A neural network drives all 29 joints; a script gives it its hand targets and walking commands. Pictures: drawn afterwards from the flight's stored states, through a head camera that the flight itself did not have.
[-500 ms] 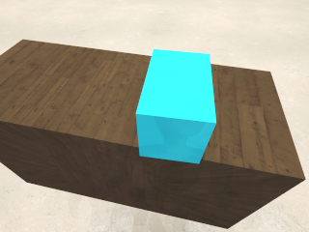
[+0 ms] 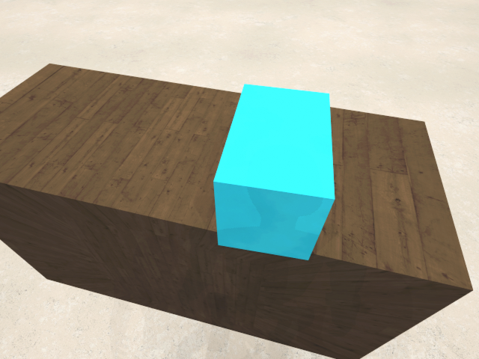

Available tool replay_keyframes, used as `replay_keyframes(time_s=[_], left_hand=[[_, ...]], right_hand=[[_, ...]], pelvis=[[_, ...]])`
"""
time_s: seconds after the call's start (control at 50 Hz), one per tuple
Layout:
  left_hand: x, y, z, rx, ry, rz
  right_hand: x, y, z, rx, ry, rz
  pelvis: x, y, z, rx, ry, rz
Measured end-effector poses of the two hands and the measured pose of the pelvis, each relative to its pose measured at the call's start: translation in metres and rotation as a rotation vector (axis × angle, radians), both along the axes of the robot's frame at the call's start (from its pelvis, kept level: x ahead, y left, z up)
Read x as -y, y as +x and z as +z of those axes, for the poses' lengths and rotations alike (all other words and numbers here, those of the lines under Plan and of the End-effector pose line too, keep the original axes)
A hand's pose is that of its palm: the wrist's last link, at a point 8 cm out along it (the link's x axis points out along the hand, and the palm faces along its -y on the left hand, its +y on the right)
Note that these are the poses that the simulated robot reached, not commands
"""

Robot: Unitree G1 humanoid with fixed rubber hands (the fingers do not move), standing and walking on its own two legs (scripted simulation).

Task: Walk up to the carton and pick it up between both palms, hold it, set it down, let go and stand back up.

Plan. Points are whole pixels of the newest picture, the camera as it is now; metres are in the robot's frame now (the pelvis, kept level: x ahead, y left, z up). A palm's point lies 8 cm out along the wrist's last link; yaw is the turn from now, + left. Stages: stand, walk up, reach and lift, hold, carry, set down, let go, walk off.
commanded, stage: walk up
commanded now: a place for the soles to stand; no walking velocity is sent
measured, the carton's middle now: (274, 167) +0.48 -0.06 +0.04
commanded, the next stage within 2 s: reach and lift in 0.16 s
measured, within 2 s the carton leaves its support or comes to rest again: neither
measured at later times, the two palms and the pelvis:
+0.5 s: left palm (113, 344) +0.18 +0.22 -0.09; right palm (396, 355) +0.17 -0.26 -0.08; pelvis +0.00 -0.01 -0.01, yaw -3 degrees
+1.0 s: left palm (106, 329) +0.20 +0.23 -0.06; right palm (388, 350) +0.17 -0.23 -0.06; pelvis +0.03 +0.01 +0.01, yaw -4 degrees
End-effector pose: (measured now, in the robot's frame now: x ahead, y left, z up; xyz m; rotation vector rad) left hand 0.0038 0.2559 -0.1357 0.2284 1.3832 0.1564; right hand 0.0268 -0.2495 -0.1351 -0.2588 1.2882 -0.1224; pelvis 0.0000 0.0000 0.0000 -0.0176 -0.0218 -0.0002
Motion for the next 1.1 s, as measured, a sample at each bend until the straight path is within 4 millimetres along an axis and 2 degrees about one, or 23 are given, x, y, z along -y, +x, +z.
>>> replay_keyframes(time_s=[0.18,0.22,0.28,0.32,0.36,0.42,0.46,0.52,0.64,0.76,0.88,1.1], left_hand=[[-0.003,0.013,-0.001,0.015,0.000,-0.008],[-0.009,0.035,-0.005,-0.005,0.016,0.004],[-0.016,0.094,-0.007,0.044,0.050,0.008],[-0.012,0.134,0.003,0.108,0.056,-0.009],[-0.002,0.163,0.019,0.171,0.052,-0.038],[0.017,0.183,0.041,0.230,0.028,-0.073],[0.028,0.183,0.049,0.239,0.008,-0.082],[0.035,0.172,0.048,0.216,-0.013,-0.070],[0.028,0.156,0.042,0.204,-0.012,-0.025],[0.016,0.173,0.054,0.304,-0.004,-0.036],[0.018,0.192,0.070,0.408,-0.033,-0.066],[0.033,0.187,0.083,0.524,-0.099,-0.065]], right_hand=[[-0.002,-0.001,0.000,-0.010,-0.005,-0.011],[0.001,0.019,-0.004,0.024,0.003,-0.035],[0.005,0.071,-0.007,0.135,0.017,-0.011],[0.004,0.105,0.000,0.217,0.032,0.004],[0.002,0.130,0.013,0.296,0.051,0.009],[0.001,0.148,0.035,0.368,0.067,0.009],[0.005,0.150,0.045,0.385,0.062,0.009],[0.011,0.143,0.051,0.373,0.045,0.006],[0.008,0.128,0.050,0.341,0.046,0.003],[-0.008,0.133,0.052,0.406,0.065,0.006],[-0.014,0.146,0.065,0.502,0.063,0.000],[-0.018,0.143,0.090,0.588,0.061,-0.032]], pelvis=[[-0.003,0.000,0.000,-0.007,0.003,-0.002],[-0.001,-0.006,-0.008,-0.033,0.013,-0.006],[0.001,-0.017,-0.025,-0.045,0.023,-0.006],[0.002,-0.020,-0.031,-0.030,0.023,-0.017],[0.002,-0.020,-0.030,0.001,0.019,-0.030],[0.004,-0.015,-0.021,0.050,0.018,-0.042],[0.006,-0.009,-0.014,0.067,0.018,-0.046],[0.009,-0.001,-0.007,0.065,0.023,-0.050],[0.014,0.011,-0.001,0.015,0.029,-0.057],[0.011,0.020,0.003,-0.015,0.026,-0.058],[0.001,0.029,0.008,0.004,0.019,-0.065],[-0.012,0.031,0.012,0.037,0.013,-0.083]])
